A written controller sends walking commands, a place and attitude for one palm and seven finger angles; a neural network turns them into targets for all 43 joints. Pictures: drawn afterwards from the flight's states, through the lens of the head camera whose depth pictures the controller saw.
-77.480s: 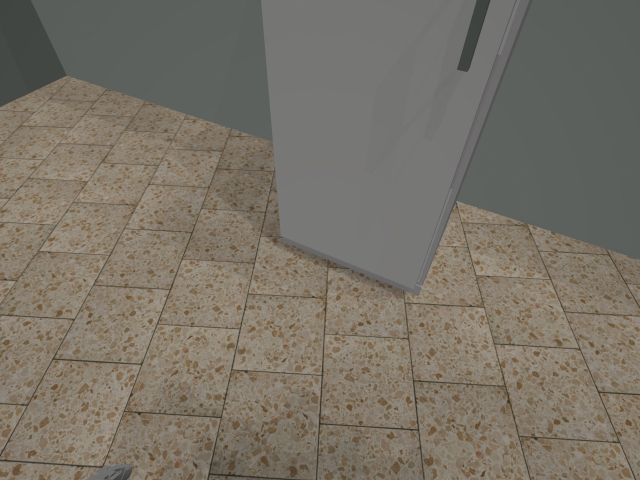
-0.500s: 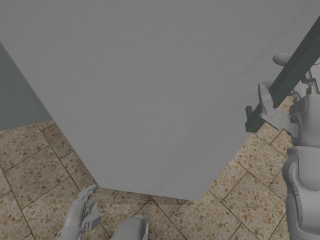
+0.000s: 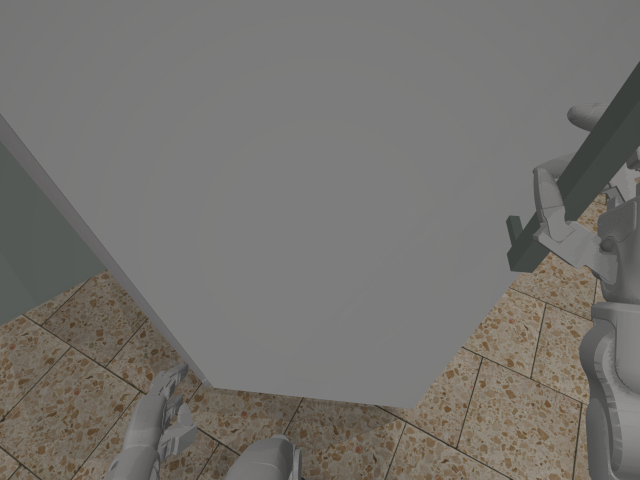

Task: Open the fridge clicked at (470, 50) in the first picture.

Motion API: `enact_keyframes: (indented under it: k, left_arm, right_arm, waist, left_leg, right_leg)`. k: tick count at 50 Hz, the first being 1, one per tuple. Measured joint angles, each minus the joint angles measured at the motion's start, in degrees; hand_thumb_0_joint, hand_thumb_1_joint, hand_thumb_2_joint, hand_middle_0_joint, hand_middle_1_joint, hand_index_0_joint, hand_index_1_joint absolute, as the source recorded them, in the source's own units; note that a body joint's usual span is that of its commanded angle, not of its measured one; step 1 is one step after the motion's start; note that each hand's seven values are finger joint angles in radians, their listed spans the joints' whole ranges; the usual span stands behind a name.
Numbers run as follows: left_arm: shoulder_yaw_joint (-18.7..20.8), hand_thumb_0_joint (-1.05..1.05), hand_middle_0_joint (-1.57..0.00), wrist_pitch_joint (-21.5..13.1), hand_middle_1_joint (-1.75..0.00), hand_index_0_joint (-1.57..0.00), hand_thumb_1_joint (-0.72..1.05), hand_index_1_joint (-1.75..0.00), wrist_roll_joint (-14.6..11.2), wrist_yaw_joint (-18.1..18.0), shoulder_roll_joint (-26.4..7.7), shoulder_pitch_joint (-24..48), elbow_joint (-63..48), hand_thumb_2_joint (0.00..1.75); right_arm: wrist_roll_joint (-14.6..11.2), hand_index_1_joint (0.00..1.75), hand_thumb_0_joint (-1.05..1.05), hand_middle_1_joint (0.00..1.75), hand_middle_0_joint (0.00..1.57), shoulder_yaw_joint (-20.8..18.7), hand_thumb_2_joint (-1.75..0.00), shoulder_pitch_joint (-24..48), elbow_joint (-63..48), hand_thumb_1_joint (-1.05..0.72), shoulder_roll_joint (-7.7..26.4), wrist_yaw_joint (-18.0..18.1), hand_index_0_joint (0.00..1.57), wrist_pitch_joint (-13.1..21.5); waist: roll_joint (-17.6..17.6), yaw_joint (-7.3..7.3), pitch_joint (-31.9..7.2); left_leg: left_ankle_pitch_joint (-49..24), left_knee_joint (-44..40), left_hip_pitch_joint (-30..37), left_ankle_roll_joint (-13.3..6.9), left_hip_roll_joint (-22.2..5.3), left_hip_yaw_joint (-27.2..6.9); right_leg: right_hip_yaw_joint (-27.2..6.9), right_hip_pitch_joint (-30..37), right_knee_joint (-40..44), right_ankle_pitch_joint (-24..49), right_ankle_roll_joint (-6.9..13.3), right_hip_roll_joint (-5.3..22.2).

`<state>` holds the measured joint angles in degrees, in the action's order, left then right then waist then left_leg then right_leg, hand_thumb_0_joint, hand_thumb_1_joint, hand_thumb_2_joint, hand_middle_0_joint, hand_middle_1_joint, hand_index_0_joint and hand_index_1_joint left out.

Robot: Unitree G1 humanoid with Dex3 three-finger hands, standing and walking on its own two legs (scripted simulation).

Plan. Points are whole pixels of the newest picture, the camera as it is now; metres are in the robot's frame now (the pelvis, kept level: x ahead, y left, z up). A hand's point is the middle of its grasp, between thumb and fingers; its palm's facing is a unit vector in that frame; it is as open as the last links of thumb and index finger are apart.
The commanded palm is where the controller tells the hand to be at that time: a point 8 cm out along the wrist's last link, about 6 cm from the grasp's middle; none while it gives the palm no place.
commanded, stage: walk backward, drawing the door open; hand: right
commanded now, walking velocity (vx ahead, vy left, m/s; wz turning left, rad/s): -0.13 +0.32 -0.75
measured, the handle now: (581, 151) +0.34 -0.16 +0.27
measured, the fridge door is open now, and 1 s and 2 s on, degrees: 44 71 69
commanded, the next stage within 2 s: stop walking and hold the door back in 0.72 s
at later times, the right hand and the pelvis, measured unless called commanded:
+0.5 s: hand (542, 381) +0.17 -0.11 +0.23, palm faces +0.53 +0.81 -0.23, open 7.3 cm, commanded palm +0.11 -0.14 +0.24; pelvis -0.04 +0.16 -0.01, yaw -20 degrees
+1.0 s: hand out of the picture +0.10 -0.06 +0.24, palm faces +0.82 +0.51 -0.25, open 6.8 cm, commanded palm +0.05 -0.10 +0.22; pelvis -0.04 +0.31 +0.01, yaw -33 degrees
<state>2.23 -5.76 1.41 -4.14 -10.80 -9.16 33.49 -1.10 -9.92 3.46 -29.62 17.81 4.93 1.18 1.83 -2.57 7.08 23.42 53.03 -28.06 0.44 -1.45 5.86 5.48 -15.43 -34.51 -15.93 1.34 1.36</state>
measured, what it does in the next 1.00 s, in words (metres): steps to the left, turning right: left foot, then right foot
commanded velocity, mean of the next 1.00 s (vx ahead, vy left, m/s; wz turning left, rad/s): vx -0.11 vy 0.10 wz -0.47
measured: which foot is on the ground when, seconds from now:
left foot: up 0.00-0.20, down 0.22-0.44, up 0.46-0.76, down 0.78-1.00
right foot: down 0.00-0.22, up 0.24-0.44, down 0.46-0.78, up 0.80-1.00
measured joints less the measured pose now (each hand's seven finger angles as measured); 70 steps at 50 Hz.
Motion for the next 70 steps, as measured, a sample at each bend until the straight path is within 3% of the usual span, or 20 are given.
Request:
enact_keyframes:
  k: [4,9,12,15,17,20,22,23,24,26,30,37,39,42,46,51,55,58,64,70]
  left_arm:
    - [-0.9,0.01,-0.19,-0.5,-0.3,-0.2,0.91,-0.3,-0.5,1.5,1.8,-0.1,2.1,0.9]
    - [-1.9,0.01,-0.2,-0.7,-0.3,-0.21,0.9,-0.3,-1.4,2.2,2.7,-1.1,2.5,0.9]
    - [-2.6,0.01,-0.2,-0.4,-0.3,-0.21,0.9,-0.3,-1.9,2.3,2.9,-0.1,2.8,0.9]
    - [-1.6,0.01,-0.2,0.5,-0.3,-0.21,0.9,-0.3,-1.7,1.3,1.1,2.4,4.3,0.9]
    - [-1.1,0.01,-0.2,1.0,-0.3,-0.21,0.9,-0.3,-1.5,0.3,0.3,2.6,4.1,0.9]
    - [-0.7,0.01,-0.2,1.5,-0.3,-0.21,0.91,-0.3,-0.9,-0.8,-0.8,1.7,2.8,0.9]
    - [-0.4,0.01,-0.2,1.3,-0.3,-0.21,0.91,-0.3,-0.6,-1.2,-1.7,0.7,1.4,0.9]
    - [0.0,0.01,-0.2,1.0,-0.3,-0.21,0.91,-0.3,-0.5,-1.2,-2.3,0.2,0.4,0.9]
    - [0.6,0.01,-0.2,0.6,-0.3,-0.2,0.91,-0.3,-0.5,-1.3,-1.9,0.8,0.7,0.9]
    - [0.6,0.01,-0.19,-0.1,-0.3,-0.2,0.91,-0.3,-0.6,-0.6,-0.3,2.1,2.2,0.9]
    - [-0.8,0.01,-0.19,-1.3,-0.3,-0.2,0.91,-0.3,-1.0,1.0,1.6,2.1,3.1,0.9]
    - [-3.4,0.01,-0.2,-1.9,-0.3,-0.21,0.9,-0.3,-1.8,1.5,2.6,-0.4,1.6,0.9]
    - [-4.2,0.01,-0.2,-2.0,-0.3,-0.21,0.9,-0.3,-1.9,1.6,3.1,-0.7,1.3,0.9]
    - [-3.7,0.01,-0.2,-1.0,-0.3,-0.21,0.9,-0.3,-1.6,1.5,0.9,1.9,3.3,0.9]
    - [-2.2,0.01,-0.2,0.1,-0.3,-0.21,0.9,-0.3,-1.7,-0.2,-1.8,1.5,5.3,0.9]
    - [-1.5,0.01,-0.2,1.6,-0.3,-0.21,0.91,-0.3,-1.7,-1.7,-4.9,0.1,5.8,0.9]
    - [-1.1,0.01,-0.2,2.5,-0.3,-0.2,0.91,-0.3,-2.0,-1.4,-6.4,0.1,5.1,0.9]
    - [-0.9,0.01,-0.2,3.0,-0.3,-0.2,0.91,-0.3,-2.2,-0.9,-7.1,0.8,3.8,0.9]
    - [-2.3,0.01,-0.19,2.8,-0.3,-0.2,0.91,-0.3,-3.1,-0.3,-2.7,-0.2,3.3,0.9]
    - [-6.0,0.01,-0.2,3.7,-0.3,-0.21,0.9,-0.3,-3.2,-0.1,1.0,-3.6,5.4,0.9]
  right_arm:
    - [-0.5,1.21,-0.16,1.4,0.45,-0.5,-0.75,-0.3,1.9,-0.61,-0.5,-1.5,0.17,1.8]
    - [-2.6,1.24,-0.14,1.4,0.46,-2.7,-0.81,-0.8,2.8,-0.62,0.0,-1.6,0.16,2.0]
    - [-3.0,1.25,-0.15,1.4,0.46,-6.4,-0.82,-0.6,2.8,-0.62,1.6,-0.7,0.15,1.8]
    - [-3.4,1.26,-0.14,1.41,0.47,-8.1,-0.84,-1.9,1.6,-0.63,0.8,0.2,0.15,2.1]
    - [-3.5,1.27,-0.14,1.42,0.47,-8.0,-0.85,-3.2,0.3,-0.63,0.9,0.4,0.15,2.4]
    - [-3.7,1.28,-0.14,1.41,0.47,-6.9,-0.85,-4.3,-1.7,-0.62,1.4,0.2,0.16,2.6]
    - [-3.7,1.27,-0.16,1.44,0.48,-6.1,-0.83,-4.1,-3.1,-0.6,2.1,-0.2,0.17,2.2]
    - [-3.7,1.27,-0.17,1.45,0.49,-6.0,-0.82,-3.7,-3.9,-0.58,2.6,-0.2,0.18,1.8]
    - [-3.7,1.26,-0.19,1.46,0.5,-6.0,-0.81,-2.5,-3.7,-0.58,3.3,-0.3,0.18,1.8]
    - [-3.0,1.24,-0.2,1.46,0.51,-6.2,-0.81,-0.9,-2.3,-0.58,3.8,-0.9,0.18,2.7]
    - [-1.9,1.26,-0.17,1.44,0.51,-5.7,-0.83,0.1,1.2,-0.58,3.1,-1.3,0.18,3.9]
    - [-4.0,1.28,-0.13,1.41,0.48,-8.0,-0.84,-0.2,7.1,-0.61,3.3,0.4,0.19,2.5]
    - [-4.3,1.27,-0.14,1.41,0.48,-10.3,-0.84,0.0,8.4,-0.61,5.4,1.0,0.18,1.7]
    - [-3.7,1.27,-0.15,1.41,0.48,-13.5,-0.83,-1.2,9.2,-0.61,4.1,1.8,0.17,2.5]
    - [-3.3,1.29,-0.16,1.41,0.48,-12.7,-0.82,-1.5,13.1,-0.6,3.8,1.8,0.19,5.8]
    - [-1.7,1.33,-0.16,1.43,0.51,-8.2,-0.82,6.2,23.1,-0.56,5.1,0.8,0.28,8.2]
    - [-0.3,1.34,-0.15,1.44,0.51,-4.4,-0.83,14.1,30.4,-0.55,5.1,0.4,0.32,8.1]
    - [0.2,1.34,-0.13,1.46,0.5,-2.4,-0.84,19.7,34.8,-0.54,5.1,0.4,0.34,7.3]
    - [0.1,1.37,-0.1,1.46,0.48,-0.5,-0.83,26.1,44.2,-0.59,4.7,0.0,0.36,7.4]
    - [-1.2,1.39,-0.08,1.43,0.46,-0.4,-0.81,31.2,51.8,-0.63,5.1,-0.8,0.37,6.5]
  waist:
    - [-2.5,0.92,1.2]
    - [-5.3,2.95,0.8]
    - [-3.8,3.38,-0.3]
    - [-3.5,1.71,1.5]
    - [-1.9,0.94,2.1]
    - [0.1,0.02,1.3]
    - [0.2,-0.01,-0.1]
    - [-0.8,0.15,-1.0]
    - [-0.2,0.23,-0.4]
    - [0.9,0.89,1.8]
    - [-1.4,1.54,3.2]
    - [-5.5,3.23,0.5]
    - [-3.3,3.78,-1.1]
    - [-4.1,2.94,-0.5]
    - [-1.9,2.52,-0.9]
    - [0.3,3.18,-2.9]
    - [1.1,3.19,-4.8]
    - [0.1,2.52,-5.4]
    - [-2.6,2.07,-4.2]
    - [-4.2,3.6,-4.5]
  left_leg:
    - [-1.4,4.6,-1.6,2.1,1.7,-3.3]
    - [-2.3,-12.8,8.1,3.1,0.9,-4.9]
    - [-8.0,-22.1,12.8,2.4,-0.7,-4.1]
    - [-6.4,-18.5,11.6,0.7,-1.7,-1.5]
    - [-6.2,-18.7,12.2,0.0,-3.3,0.1]
    - [-6.2,-18.9,11.9,-0.6,-4.8,3.3]
    - [-5.0,-16.1,9.7,-0.8,-5.0,5.2]
    - [-3.7,-12.2,7.3,-0.5,-4.2,5.6]
    - [0.5,-6.5,5.0,0.4,-3.7,3.4]
    - [4.5,4.4,1.4,1.5,-1.1,-1.6]
    - [1.3,8.9,-1.6,2.6,1.7,-3.4]
    - [-1.5,-12.7,9.2,2.7,1.9,-3.8]
    - [-8.2,-23.0,14.4,1.9,0.1,-4.2]
    - [-6.9,-19.5,12.5,0.2,0.2,-3.1]
    - [-6.9,-20.9,13.8,-0.3,-2.5,-1.7]
    - [-8.9,-23.0,13.7,-0.4,-4.6,0.6]
    - [-10.4,-23.2,11.5,-0.3,-5.0,1.8]
    - [-10.7,-20.8,8.8,0.4,-4.8,2.4]
    - [0.2,-5.8,5.3,0.9,0.4,-2.0]
    - [-3.2,-18.1,11.5,0.7,1.8,-0.6]
  right_leg:
    - [-5.5,0.5,4.7,2.6,-3.3,3.5]
    - [-11.2,-2.0,5.9,5.0,-6.6,7.3]
    - [-12.8,-8.0,-3.6,-3.0,-5.2,6.4]
    - [-9.6,-14.7,-25.0,-14.6,-4.1,2.8]
    - [-4.4,-15.0,-29.5,-17.1,-4.1,1.1]
    - [2.1,-11.0,-19.7,-14.9,-4.0,-0.1]
    - [4.6,-6.1,-7.3,-7.3,-3.7,-0.3]
    - [4.0,-4.1,-2.1,-1.6,-1.3,0.3]
    - [3.4,-4.7,-2.7,-1.0,0.9,0.1]
    - [2.1,-4.2,-3.2,-1.3,1.9,0.3]
    - [-3.1,-2.6,2.7,3.4,-0.9,3.2]
    - [-9.4,-4.0,5.9,7.3,-5.0,6.7]
    - [-9.3,-6.7,1.7,4.2,-5.4,5.5]
    - [-11.0,-13.6,-18.6,-10.6,-4.3,2.3]
    - [-5.8,-15.5,-33.2,-13.1,-4.6,-2.5]
    - [-1.3,-8.1,-20.3,-11.1,-3.4,-3.7]
    - [-1.2,-1.1,-6.4,-9.4,-2.1,-3.5]
    - [-1.7,4.3,5.8,-1.7,0.1,-2.4]
    - [-2.4,3.3,5.5,-0.5,1.4,-1.0]
    - [-2.6,1.5,4.3,0.1,0.2,0.2]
